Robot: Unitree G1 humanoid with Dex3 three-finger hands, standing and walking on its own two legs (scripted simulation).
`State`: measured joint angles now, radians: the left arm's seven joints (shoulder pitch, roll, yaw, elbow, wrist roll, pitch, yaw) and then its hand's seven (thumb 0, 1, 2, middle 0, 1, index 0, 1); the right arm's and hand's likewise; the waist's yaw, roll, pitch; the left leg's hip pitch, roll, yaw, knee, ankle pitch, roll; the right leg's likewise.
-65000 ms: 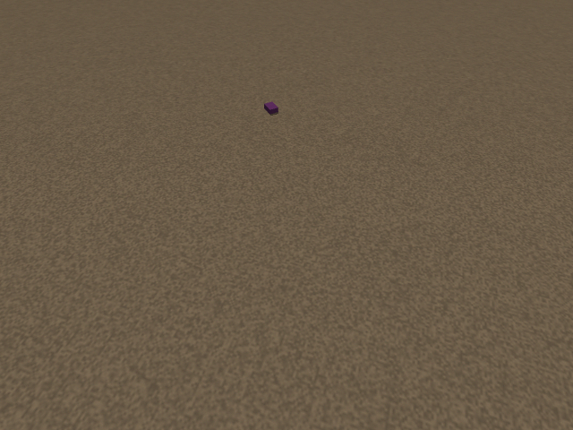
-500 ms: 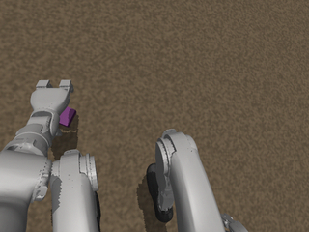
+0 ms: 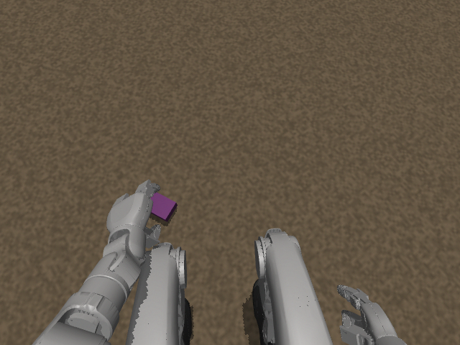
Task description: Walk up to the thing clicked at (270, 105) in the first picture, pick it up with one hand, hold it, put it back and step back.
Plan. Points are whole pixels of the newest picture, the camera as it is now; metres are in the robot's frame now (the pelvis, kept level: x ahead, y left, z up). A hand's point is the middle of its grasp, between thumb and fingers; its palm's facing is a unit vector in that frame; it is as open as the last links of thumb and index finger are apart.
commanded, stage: home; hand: left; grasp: from above
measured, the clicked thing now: (160, 206) +0.47 +0.18 -0.44
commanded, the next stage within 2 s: none
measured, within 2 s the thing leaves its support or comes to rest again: neither
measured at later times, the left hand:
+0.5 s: hand (81, 275) +0.25 +0.16 +0.07, palm faces -0.08 -0.93 -0.36, open 7.5 cm
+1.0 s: hand out of the picture +0.24 +0.20 +0.22, palm faces +0.10 -0.97 -0.21, open 7.4 cm
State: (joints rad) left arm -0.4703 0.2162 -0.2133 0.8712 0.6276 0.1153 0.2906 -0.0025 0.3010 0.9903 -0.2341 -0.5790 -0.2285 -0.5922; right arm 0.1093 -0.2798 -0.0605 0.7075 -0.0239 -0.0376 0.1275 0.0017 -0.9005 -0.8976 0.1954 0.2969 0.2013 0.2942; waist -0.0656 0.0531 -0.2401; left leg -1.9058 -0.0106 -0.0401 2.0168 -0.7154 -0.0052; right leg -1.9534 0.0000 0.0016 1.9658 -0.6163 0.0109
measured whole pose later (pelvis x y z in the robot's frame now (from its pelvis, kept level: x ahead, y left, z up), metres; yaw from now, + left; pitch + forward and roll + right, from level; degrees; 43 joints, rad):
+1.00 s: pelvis +0.08 +0.01 +0.26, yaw +2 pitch +11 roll -3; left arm 0.52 0.23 0.03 -0.14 -0.07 0.46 0.04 0.01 0.91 0.90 -0.20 -0.29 -0.20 -0.29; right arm 0.30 -0.22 0.04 0.49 0.02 -0.19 -0.18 0.01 -0.90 -0.90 0.20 0.30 0.20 0.29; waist -0.04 0.04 -0.20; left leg -0.67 0.00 -0.07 1.00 -0.52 0.00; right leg -0.67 0.00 -0.04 0.93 -0.44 0.02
